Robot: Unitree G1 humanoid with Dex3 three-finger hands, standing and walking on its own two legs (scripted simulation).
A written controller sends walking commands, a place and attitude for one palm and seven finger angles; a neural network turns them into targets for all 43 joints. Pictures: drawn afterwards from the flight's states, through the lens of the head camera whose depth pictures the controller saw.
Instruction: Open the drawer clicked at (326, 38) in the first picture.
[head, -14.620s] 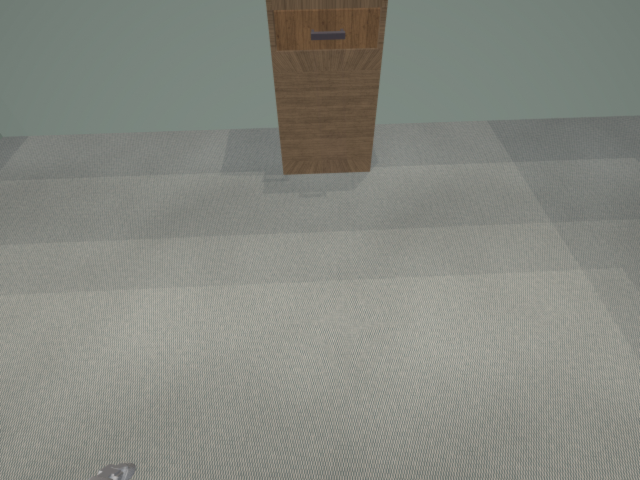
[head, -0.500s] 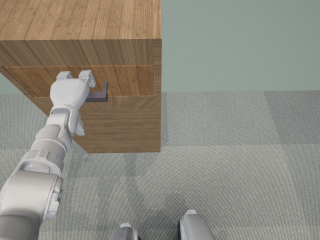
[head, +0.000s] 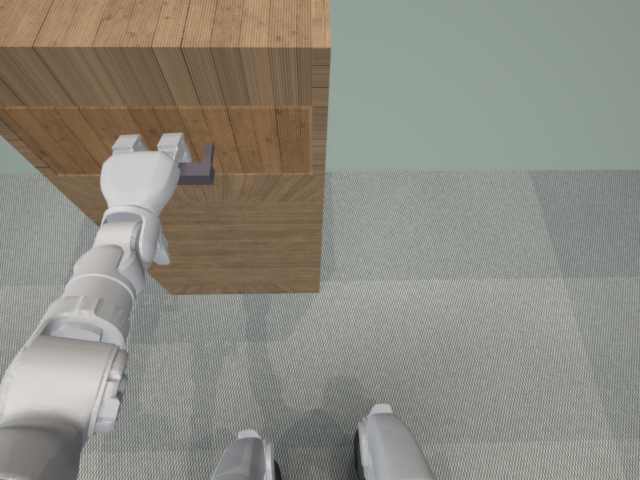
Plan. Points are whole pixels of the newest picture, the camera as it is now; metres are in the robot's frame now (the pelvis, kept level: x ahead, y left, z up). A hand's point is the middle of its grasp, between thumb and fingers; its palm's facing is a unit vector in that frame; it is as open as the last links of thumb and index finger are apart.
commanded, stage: lower the fingers behind the handle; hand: left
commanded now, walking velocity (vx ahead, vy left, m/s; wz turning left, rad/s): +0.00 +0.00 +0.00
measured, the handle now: (167, 161) +0.54 +0.18 +0.00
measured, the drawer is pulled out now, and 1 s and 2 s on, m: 0.00 0.00 0.04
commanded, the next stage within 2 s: close the thumb around the handle in 0.50 s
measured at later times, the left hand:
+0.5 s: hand (166, 200) +0.49 +0.18 -0.03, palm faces -0.08 -0.02 -1.00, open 13.8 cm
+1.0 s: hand (163, 200) +0.49 +0.19 -0.02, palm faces -0.07 -0.02 -1.00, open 9.4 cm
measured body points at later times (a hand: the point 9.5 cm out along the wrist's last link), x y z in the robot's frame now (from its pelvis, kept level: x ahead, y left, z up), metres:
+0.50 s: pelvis +0.00 +0.00 -0.01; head +0.14 -0.01 +0.42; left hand +0.49 +0.18 +0.03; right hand +0.01 -0.28 -0.14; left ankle -0.01 +0.12 -0.66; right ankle +0.04 -0.14 -0.66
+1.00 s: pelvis +0.00 +0.00 -0.01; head +0.15 -0.02 +0.42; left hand +0.49 +0.19 +0.03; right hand +0.02 -0.28 -0.14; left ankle -0.01 +0.12 -0.66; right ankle +0.04 -0.14 -0.66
